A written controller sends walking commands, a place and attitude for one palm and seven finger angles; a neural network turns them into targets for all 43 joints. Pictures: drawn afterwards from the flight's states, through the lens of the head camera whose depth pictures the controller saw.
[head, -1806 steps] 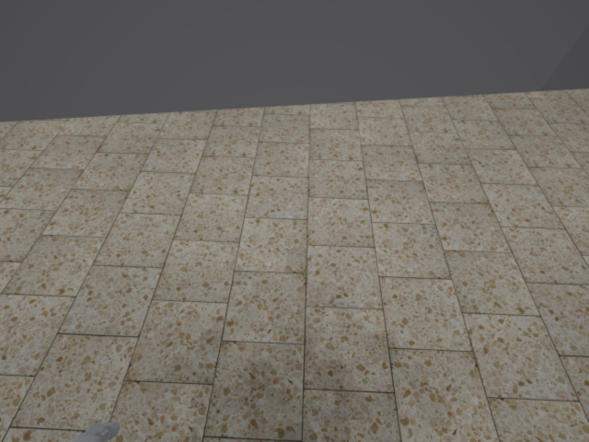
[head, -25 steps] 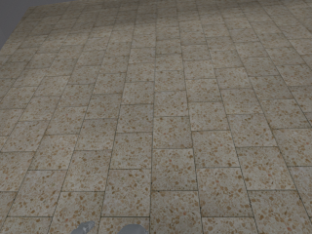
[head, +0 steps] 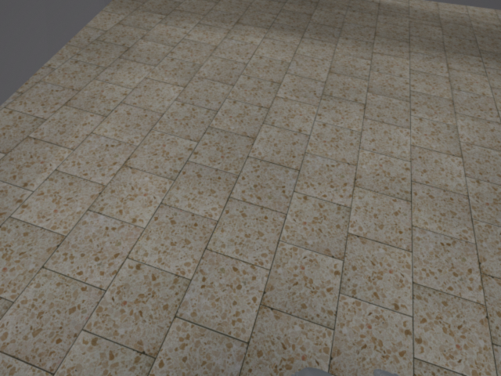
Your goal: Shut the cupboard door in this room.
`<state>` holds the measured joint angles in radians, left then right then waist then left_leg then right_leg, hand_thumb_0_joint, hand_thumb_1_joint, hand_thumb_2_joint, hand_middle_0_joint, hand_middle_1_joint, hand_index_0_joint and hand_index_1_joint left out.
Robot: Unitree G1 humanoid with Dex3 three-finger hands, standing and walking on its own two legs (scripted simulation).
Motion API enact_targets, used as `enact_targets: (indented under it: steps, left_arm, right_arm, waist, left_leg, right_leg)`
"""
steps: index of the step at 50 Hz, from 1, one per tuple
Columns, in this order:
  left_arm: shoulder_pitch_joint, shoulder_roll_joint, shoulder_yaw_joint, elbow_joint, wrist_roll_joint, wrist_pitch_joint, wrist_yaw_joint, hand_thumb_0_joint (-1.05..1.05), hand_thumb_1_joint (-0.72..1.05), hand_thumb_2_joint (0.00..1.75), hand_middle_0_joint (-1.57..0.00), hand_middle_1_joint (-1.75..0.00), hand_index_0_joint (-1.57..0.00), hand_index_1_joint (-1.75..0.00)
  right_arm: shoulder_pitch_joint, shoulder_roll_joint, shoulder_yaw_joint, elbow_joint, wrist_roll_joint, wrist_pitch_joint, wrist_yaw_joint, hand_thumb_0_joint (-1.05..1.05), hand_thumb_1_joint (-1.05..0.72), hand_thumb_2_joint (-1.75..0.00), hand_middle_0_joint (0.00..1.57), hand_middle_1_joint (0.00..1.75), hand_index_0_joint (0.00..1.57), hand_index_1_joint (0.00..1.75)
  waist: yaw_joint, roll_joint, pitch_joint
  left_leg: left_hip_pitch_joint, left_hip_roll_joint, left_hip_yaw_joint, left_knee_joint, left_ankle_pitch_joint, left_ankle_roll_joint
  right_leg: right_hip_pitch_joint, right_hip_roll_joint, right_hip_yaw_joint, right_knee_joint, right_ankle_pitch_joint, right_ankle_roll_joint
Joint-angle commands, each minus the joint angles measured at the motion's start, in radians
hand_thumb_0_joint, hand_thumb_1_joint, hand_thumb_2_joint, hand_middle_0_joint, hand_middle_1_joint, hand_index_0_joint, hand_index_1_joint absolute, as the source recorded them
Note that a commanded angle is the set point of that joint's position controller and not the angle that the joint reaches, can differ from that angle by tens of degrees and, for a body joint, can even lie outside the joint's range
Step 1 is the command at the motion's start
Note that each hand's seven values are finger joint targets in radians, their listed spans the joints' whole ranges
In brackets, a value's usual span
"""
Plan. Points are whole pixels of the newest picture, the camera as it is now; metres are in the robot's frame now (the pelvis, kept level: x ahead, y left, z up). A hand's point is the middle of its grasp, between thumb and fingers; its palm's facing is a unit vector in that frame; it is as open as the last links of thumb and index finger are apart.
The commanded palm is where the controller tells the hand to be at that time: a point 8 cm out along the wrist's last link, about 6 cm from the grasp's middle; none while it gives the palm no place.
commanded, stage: turn or walk to find it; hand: left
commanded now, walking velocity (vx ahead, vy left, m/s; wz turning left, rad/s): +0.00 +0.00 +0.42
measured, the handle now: out of the picture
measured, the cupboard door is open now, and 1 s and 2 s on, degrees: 80 80 80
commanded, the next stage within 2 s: stand and wait in 1.70 s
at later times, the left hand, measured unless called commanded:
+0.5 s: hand out of the picture +0.04 +0.15 -0.15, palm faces +0.24 -0.93 -0.27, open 7.4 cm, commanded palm none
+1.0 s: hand out of the picture -0.03 +0.21 -0.17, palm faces +0.46 -0.86 -0.24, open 7.4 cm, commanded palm none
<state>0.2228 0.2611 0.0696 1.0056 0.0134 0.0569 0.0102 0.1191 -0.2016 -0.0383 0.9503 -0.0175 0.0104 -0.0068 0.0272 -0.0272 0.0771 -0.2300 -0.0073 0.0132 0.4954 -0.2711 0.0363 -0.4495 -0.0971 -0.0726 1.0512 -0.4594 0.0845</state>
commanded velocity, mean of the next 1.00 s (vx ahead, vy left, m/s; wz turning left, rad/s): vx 0.00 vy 0.00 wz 0.42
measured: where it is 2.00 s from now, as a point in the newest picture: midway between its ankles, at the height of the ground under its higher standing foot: outside the picture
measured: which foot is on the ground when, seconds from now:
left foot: down 0.00-0.26, up 0.28-0.70, down 0.72-1.00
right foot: up 0.00-0.24, down 0.26-0.72, up 0.74-1.00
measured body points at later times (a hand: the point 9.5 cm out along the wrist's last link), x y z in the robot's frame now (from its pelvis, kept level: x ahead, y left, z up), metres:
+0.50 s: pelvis +0.01 -0.05 +0.00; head +0.05 -0.07 +0.45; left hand +0.02 +0.20 -0.13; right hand +0.09 -0.29 -0.17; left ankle -0.07 +0.10 -0.65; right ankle +0.02 -0.14 -0.74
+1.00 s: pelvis +0.00 -0.01 +0.00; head +0.03 +0.02 +0.45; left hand -0.05 +0.26 -0.15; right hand +0.19 -0.19 -0.14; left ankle -0.05 +0.08 -0.74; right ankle +0.05 -0.15 -0.68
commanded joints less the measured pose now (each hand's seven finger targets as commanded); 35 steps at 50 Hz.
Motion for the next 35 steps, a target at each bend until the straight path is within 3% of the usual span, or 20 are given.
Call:
enact_targets:
  steps: [1, 4, 7, 9, 11, 12, 13, 14, 15, 16, 17, 18, 19, 23, 30, 31, 33, 34, 35]
  left_arm:
    - [-0.032, 0.050, 0.001, -0.093, -0.001, -0.026, 0.000, 0.00, 0.90, 0.90, -0.20, -0.30, -0.20, -0.30]
    - [-0.074, 0.048, -0.001, -0.118, -0.002, -0.027, 0.002, 0.00, 0.90, 0.90, -0.20, -0.30, -0.20, -0.30]
    - [-0.068, 0.037, -0.004, -0.128, -0.006, -0.032, 0.004, 0.00, 0.90, 0.90, -0.20, -0.30, -0.20, -0.30]
    - [-0.033, 0.040, -0.003, -0.125, -0.008, -0.039, 0.005, 0.00, 0.90, 0.90, -0.20, -0.30, -0.20, -0.30]
    - [0.027, 0.050, 0.001, -0.110, -0.009, -0.053, 0.009, 0.00, 0.90, 0.90, -0.20, -0.30, -0.20, -0.30]
    - [0.063, 0.091, 0.008, -0.105, -0.001, -0.065, 0.014, 0.00, 0.90, 0.90, -0.20, -0.30, -0.20, -0.30]
    - [0.085, 0.174, 0.025, -0.106, 0.014, -0.074, 0.022, 0.00, 0.90, 0.90, -0.20, -0.30, -0.20, -0.30]
    - [0.082, 0.191, 0.031, -0.121, 0.007, -0.070, 0.023, 0.00, 0.90, 0.90, -0.20, -0.30, -0.20, -0.30]
    - [0.039, 0.166, 0.032, -0.132, 0.004, -0.069, 0.027, 0.00, 0.90, 0.90, -0.20, -0.30, -0.20, -0.30]
    - [-0.008, 0.140, 0.024, -0.144, 0.003, -0.067, 0.026, 0.00, 0.90, 0.90, -0.20, -0.30, -0.20, -0.30]
    - [-0.053, 0.109, 0.017, -0.155, 0.002, -0.068, 0.024, 0.00, 0.90, 0.90, -0.20, -0.30, -0.20, -0.30]
    - [-0.063, 0.090, 0.010, -0.162, 0.003, -0.071, 0.023, 0.00, 0.90, 0.90, -0.20, -0.30, -0.20, -0.30]
    - [-0.065, 0.080, 0.012, -0.160, 0.005, -0.073, 0.025, 0.00, 0.90, 0.90, -0.20, -0.30, -0.20, -0.30]
    - [0.027, 0.101, 0.016, -0.130, 0.009, -0.076, 0.023, 0.00, 0.90, 0.90, -0.20, -0.30, -0.20, -0.30]
    - [0.103, 0.149, 0.031, -0.080, 0.016, -0.068, 0.020, 0.00, 0.90, 0.90, -0.20, -0.30, -0.20, -0.30]
    - [0.096, 0.153, 0.034, -0.074, 0.017, -0.066, 0.020, 0.00, 0.90, 0.90, -0.20, -0.30, -0.20, -0.30]
    - [0.075, 0.160, 0.034, -0.069, 0.011, -0.062, 0.019, 0.00, 0.90, 0.90, -0.20, -0.30, -0.20, -0.30]
    - [0.052, 0.150, 0.034, -0.068, 0.004, -0.058, 0.017, 0.00, 0.90, 0.90, -0.20, -0.30, -0.20, -0.30]
    - [0.065, 0.114, 0.030, -0.084, -0.004, -0.051, 0.014, 0.00, 0.90, 0.90, -0.20, -0.30, -0.20, -0.30]
  right_arm:
    - [0.077, -0.197, -0.054, -0.036, 0.000, -0.006, -0.012, 0.00, -0.90, -0.90, 0.20, 0.30, 0.20, 0.30]
    - [0.089, -0.198, -0.060, -0.036, -0.003, -0.001, -0.008, 0.00, -0.90, -0.90, 0.20, 0.30, 0.20, 0.30]
    - [0.071, -0.200, -0.066, -0.047, -0.007, 0.005, -0.006, 0.00, -0.90, -0.90, 0.20, 0.30, 0.20, 0.30]
    - [0.058, -0.200, -0.070, -0.052, -0.007, 0.008, -0.004, 0.00, -0.90, -0.90, 0.20, 0.30, 0.20, 0.30]
    - [0.048, -0.181, -0.068, -0.057, 0.000, 0.009, -0.003, 0.00, -0.90, -0.90, 0.20, 0.30, 0.20, 0.30]
    - [0.060, -0.146, -0.065, -0.061, 0.008, 0.006, 0.002, 0.00, -0.90, -0.90, 0.20, 0.30, 0.20, 0.30]
    - [0.073, -0.082, -0.053, -0.082, 0.013, 0.002, 0.009, 0.00, -0.90, -0.90, 0.20, 0.30, 0.20, 0.30]
    - [0.056, -0.111, -0.064, -0.091, 0.007, 0.018, 0.004, 0.00, -0.90, -0.90, 0.20, 0.30, 0.20, 0.30]
    - [0.044, -0.124, -0.069, -0.076, 0.000, 0.034, 0.005, 0.00, -0.90, -0.90, 0.20, 0.30, 0.20, 0.30]
    - [0.047, -0.122, -0.072, -0.058, -0.001, 0.039, 0.011, 0.00, -0.90, -0.90, 0.20, 0.30, 0.20, 0.30]
    - [0.081, -0.115, -0.071, -0.035, -0.004, 0.044, 0.017, 0.00, -0.90, -0.90, 0.20, 0.30, 0.20, 0.30]
    - [0.102, -0.105, -0.069, -0.023, -0.004, 0.045, 0.022, 0.00, -0.90, -0.90, 0.20, 0.30, 0.20, 0.30]
    - [0.113, -0.100, -0.066, -0.017, -0.003, 0.045, 0.024, 0.00, -0.90, -0.90, 0.20, 0.30, 0.20, 0.30]
    - [0.061, -0.089, -0.054, -0.022, -0.001, 0.045, 0.024, 0.00, -0.90, -0.90, 0.20, 0.30, 0.20, 0.30]
    - [-0.016, -0.066, -0.028, -0.041, 0.012, 0.024, 0.020, 0.00, -0.90, -0.90, 0.20, 0.30, 0.20, 0.30]
    - [-0.006, -0.067, -0.026, -0.039, 0.013, 0.020, 0.019, 0.00, -0.90, -0.90, 0.20, 0.30, 0.20, 0.30]
    - [0.039, -0.077, -0.026, -0.027, 0.012, 0.013, 0.017, 0.00, -0.90, -0.90, 0.20, 0.30, 0.20, 0.30]
    - [0.077, -0.093, -0.030, -0.018, 0.011, 0.007, 0.019, 0.00, -0.90, -0.90, 0.20, 0.30, 0.20, 0.30]
    - [0.108, -0.165, -0.046, -0.017, 0.004, -0.003, 0.017, 0.00, -0.90, -0.90, 0.20, 0.30, 0.20, 0.30]
  waist:
    - [-0.044, 0.149, -0.100]
    - [-0.055, 0.170, -0.082]
    - [-0.051, 0.190, -0.092]
    - [-0.034, 0.206, -0.102]
    - [0.000, 0.152, -0.127]
    - [0.014, 0.046, -0.151]
    - [0.017, -0.219, -0.160]
    - [0.029, -0.226, -0.127]
    - [0.018, -0.203, -0.085]
    - [-0.007, -0.143, -0.037]
    - [-0.034, -0.119, -0.027]
    - [-0.041, -0.118, -0.036]
    - [-0.045, -0.134, -0.047]
    - [-0.003, -0.146, -0.072]
    - [0.039, -0.187, -0.120]
    - [0.029, -0.183, -0.130]
    - [-0.003, -0.175, -0.145]
    - [-0.030, -0.123, -0.153]
    - [-0.050, 0.054, -0.180]
  left_leg:
    - [0.157, 0.249, -0.220, -0.148, 0.512, 0.131]
    - [0.119, 0.242, -0.263, -0.147, 0.467, 0.135]
    - [0.071, 0.224, -0.294, -0.123, 0.464, 0.128]
    - [0.044, 0.211, -0.313, -0.092, 0.476, 0.119]
    - [-0.038, 0.164, -0.302, -0.020, 0.393, 0.073]
    - [-0.131, 0.105, -0.251, 0.074, 0.238, 0.020]
    - [-0.305, -0.041, -0.090, 0.272, -0.100, -0.052]
    - [-0.301, -0.041, -0.087, 0.474, -0.333, -0.063]
    - [-0.299, -0.016, -0.126, 0.616, -0.306, -0.058]
    - [-0.312, -0.002, -0.120, 0.700, -0.240, -0.061]
    - [-0.315, 0.014, -0.109, 0.737, -0.170, -0.070]
    - [-0.311, 0.019, -0.093, 0.751, -0.124, -0.078]
    - [-0.306, 0.029, -0.079, 0.740, -0.106, -0.086]
    - [-0.295, 0.033, -0.036, 0.600, -0.145, -0.108]
    - [-0.197, 0.023, 0.047, 0.274, -0.205, -0.095]
    - [-0.167, 0.023, 0.058, 0.211, -0.184, -0.090]
    - [-0.048, 0.016, 0.085, 0.052, -0.059, -0.081]
    - [0.058, 0.031, 0.076, -0.076, 0.062, -0.071]
    - [0.213, 0.151, -0.068, -0.128, 0.254, -0.020]
  right_leg:
    - [-0.078, -0.001, 0.034, -0.039, 0.031, 0.010]
    - [-0.041, 0.014, 0.032, -0.125, 0.010, 0.008]
    - [0.050, 0.043, 0.016, -0.258, 0.016, -0.001]
    - [0.121, 0.061, 0.004, -0.365, 0.062, -0.007]
    - [0.283, 0.056, 0.000, -0.589, 0.233, -0.016]
    - [0.408, -0.034, 0.075, -0.694, 0.314, -0.036]
    - [0.502, -0.282, 0.322, -0.732, 0.449, -0.134]
    - [0.370, -0.409, 0.369, -0.762, 0.496, -0.232]
    - [0.270, -0.370, 0.358, -0.782, 0.397, -0.251]
    - [0.228, -0.315, 0.296, -0.782, 0.347, -0.235]
    - [0.223, -0.266, 0.201, -0.770, 0.330, -0.208]
    - [0.229, -0.232, 0.142, -0.762, 0.342, -0.188]
    - [0.243, -0.228, 0.109, -0.758, 0.375, -0.182]
    - [0.337, -0.236, 0.068, -0.727, 0.512, -0.198]
    - [0.434, -0.260, 0.024, -0.641, 0.736, -0.220]
    - [0.435, -0.264, 0.016, -0.618, 0.751, -0.214]
    - [0.381, -0.252, -0.023, -0.561, 0.702, -0.170]
    - [0.317, -0.230, -0.058, -0.494, 0.621, -0.130]
    - [0.153, -0.163, -0.110, -0.353, 0.426, -0.072]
